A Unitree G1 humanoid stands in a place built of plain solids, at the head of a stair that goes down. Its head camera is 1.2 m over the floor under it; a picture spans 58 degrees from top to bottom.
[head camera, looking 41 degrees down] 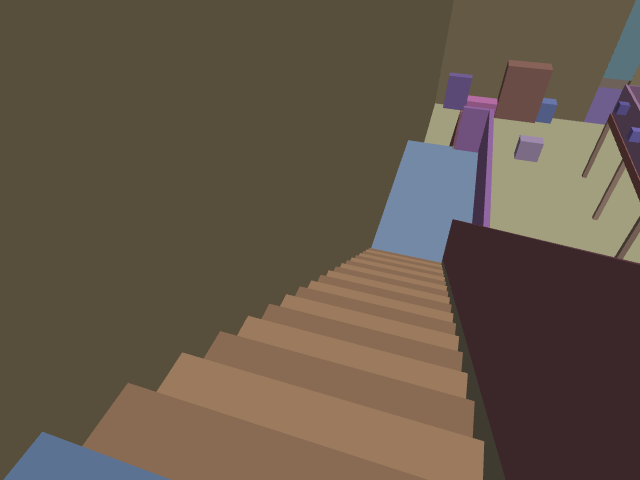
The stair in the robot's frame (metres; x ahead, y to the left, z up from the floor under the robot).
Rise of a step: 0.21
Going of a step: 0.29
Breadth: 1.28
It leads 18 degrees to the right of straight ahead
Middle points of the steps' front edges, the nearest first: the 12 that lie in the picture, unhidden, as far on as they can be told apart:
0.65 0.08 -0.21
0.92 0.00 -0.42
1.19 -0.09 -0.63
1.46 -0.18 -0.84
1.74 -0.26 -1.05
2.01 -0.35 -1.26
2.28 -0.44 -1.47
2.56 -0.53 -1.67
2.83 -0.61 -1.88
3.10 -0.70 -2.09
3.38 -0.79 -2.30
3.65 -0.88 -2.51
